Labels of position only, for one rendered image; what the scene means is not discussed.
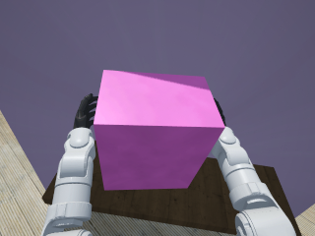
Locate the right robot upper arm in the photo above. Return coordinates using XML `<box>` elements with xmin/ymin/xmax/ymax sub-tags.
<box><xmin>234</xmin><ymin>206</ymin><xmax>295</xmax><ymax>236</ymax></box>

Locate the carton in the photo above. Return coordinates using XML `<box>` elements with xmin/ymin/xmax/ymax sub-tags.
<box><xmin>94</xmin><ymin>70</ymin><xmax>225</xmax><ymax>191</ymax></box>

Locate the left robot forearm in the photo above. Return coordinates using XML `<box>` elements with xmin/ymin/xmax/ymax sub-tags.
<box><xmin>40</xmin><ymin>127</ymin><xmax>96</xmax><ymax>236</ymax></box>

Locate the table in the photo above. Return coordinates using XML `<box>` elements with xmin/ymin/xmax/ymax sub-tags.
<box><xmin>42</xmin><ymin>140</ymin><xmax>302</xmax><ymax>236</ymax></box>

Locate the right robot hand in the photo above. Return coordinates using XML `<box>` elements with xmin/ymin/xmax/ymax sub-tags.
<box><xmin>214</xmin><ymin>98</ymin><xmax>226</xmax><ymax>126</ymax></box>

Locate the left robot hand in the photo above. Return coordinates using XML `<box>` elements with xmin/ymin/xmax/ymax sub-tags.
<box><xmin>73</xmin><ymin>93</ymin><xmax>98</xmax><ymax>130</ymax></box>

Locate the right robot forearm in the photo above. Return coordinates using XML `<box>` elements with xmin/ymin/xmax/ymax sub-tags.
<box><xmin>211</xmin><ymin>126</ymin><xmax>296</xmax><ymax>236</ymax></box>

